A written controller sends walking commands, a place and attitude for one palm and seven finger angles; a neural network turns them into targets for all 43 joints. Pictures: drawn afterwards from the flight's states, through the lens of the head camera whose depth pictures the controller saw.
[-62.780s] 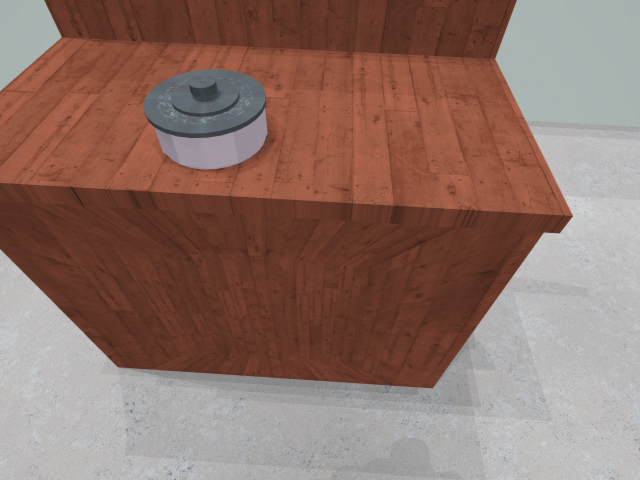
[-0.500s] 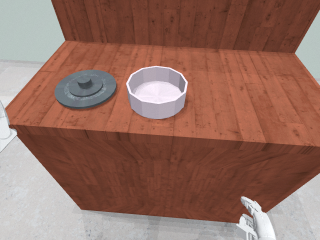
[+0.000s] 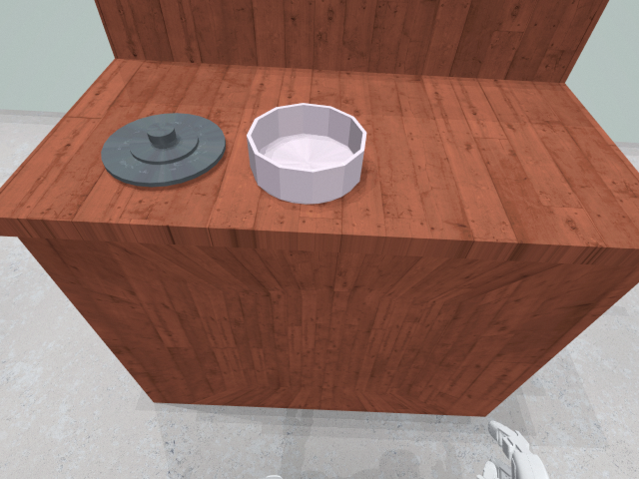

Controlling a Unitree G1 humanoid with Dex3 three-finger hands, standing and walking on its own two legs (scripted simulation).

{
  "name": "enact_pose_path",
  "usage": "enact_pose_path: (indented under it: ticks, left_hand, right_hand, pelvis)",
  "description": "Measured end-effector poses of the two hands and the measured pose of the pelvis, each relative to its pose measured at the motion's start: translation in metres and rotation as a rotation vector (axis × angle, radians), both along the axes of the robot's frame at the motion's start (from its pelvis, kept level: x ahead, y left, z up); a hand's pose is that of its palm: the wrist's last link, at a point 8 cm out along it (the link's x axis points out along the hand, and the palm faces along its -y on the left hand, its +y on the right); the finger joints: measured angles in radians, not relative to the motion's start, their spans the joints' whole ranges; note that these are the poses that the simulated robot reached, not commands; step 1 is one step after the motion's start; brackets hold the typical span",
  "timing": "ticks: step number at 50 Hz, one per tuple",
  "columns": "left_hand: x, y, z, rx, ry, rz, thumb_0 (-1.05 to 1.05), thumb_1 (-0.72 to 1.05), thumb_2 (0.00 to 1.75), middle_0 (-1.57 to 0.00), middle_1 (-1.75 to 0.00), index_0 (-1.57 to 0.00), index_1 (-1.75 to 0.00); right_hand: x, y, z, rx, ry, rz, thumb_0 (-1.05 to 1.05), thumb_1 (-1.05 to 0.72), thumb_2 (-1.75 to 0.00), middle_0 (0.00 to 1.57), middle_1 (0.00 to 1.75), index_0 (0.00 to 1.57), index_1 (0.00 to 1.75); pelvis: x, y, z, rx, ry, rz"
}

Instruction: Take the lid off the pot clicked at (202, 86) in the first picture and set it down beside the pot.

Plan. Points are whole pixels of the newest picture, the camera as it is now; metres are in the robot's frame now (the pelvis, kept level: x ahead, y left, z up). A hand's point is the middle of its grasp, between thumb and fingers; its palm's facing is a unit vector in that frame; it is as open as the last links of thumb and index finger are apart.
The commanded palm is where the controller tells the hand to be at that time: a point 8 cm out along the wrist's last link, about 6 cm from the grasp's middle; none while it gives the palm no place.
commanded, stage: step back with the hand held close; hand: left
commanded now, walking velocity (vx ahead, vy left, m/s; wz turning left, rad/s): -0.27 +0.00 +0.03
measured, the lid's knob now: (161, 133) +0.59 +0.28 +0.12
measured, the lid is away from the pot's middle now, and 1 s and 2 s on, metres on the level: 0.24 0.24 0.24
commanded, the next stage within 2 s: stop stepping back and stand still in 0.58 s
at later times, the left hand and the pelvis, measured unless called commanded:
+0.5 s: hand out of the picture +0.15 +0.26 +0.28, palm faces +0.46 -0.79 -0.41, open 7.4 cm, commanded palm +0.06 +0.30 +0.30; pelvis -0.08 +0.03 +0.01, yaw -2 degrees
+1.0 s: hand out of the picture +0.00 +0.32 +0.31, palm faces +0.58 -0.77 -0.26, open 7.4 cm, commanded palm -0.07 +0.34 +0.30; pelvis -0.21 +0.06 +0.00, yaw -1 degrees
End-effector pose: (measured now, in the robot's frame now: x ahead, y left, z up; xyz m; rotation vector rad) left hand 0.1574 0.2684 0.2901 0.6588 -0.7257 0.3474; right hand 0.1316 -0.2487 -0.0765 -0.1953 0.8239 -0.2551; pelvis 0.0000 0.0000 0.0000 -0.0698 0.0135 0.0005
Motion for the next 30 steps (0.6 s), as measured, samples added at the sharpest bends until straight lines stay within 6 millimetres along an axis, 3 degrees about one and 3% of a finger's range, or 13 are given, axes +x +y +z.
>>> enact_pose_path:
  ticks: [5, 16, 21, 26, 30]
  left_hand:
    - [-0.013, 0.004, -0.007, -0.020, 0.021, 0.001, 0.01, 0.89, 0.90, -0.21, -0.31, -0.21, -0.30]
    - [-0.051, -0.013, 0.015, 0.060, -0.058, -0.078, 0.01, 0.89, 0.90, -0.21, -0.31, -0.21, -0.30]
    - [-0.053, 0.008, 0.013, 0.039, -0.081, -0.085, 0.01, 0.89, 0.90, -0.21, -0.31, -0.21, -0.30]
    - [-0.052, 0.032, -0.005, -0.029, 0.026, -0.065, 0.01, 0.89, 0.90, -0.21, -0.31, -0.21, -0.30]
    - [-0.074, 0.027, -0.014, -0.030, 0.140, -0.093, 0.01, 0.89, 0.90, -0.21, -0.30, -0.21, -0.30]
  right_hand:
    - [-0.010, 0.003, 0.007, -0.034, -0.018, 0.017, 0.02, -0.90, -0.90, 0.20, 0.30, 0.21, 0.30]
    - [-0.021, 0.017, 0.006, 0.012, -0.027, 0.057, 0.02, -0.90, -0.90, 0.20, 0.30, 0.21, 0.30]
    - [-0.038, 0.020, 0.012, -0.014, -0.039, 0.008, 0.02, -0.90, -0.90, 0.21, 0.30, 0.21, 0.30]
    - [-0.064, 0.030, 0.019, -0.030, -0.041, 0.003, 0.02, -0.90, -0.90, 0.20, 0.30, 0.21, 0.30]
    - [-0.092, 0.040, 0.023, -0.013, -0.044, 0.026, 0.02, -0.90, -0.90, 0.20, 0.30, 0.21, 0.30]
  pelvis:
    - [-0.013, 0.003, 0.001, 0.000, 0.004, -0.001]
    - [-0.044, 0.004, 0.005, 0.004, 0.029, -0.015]
    - [-0.053, 0.020, 0.003, 0.016, 0.035, -0.016]
    - [-0.086, 0.031, 0.008, 0.030, 0.030, -0.045]
    - [-0.112, 0.035, 0.013, 0.006, 0.049, -0.057]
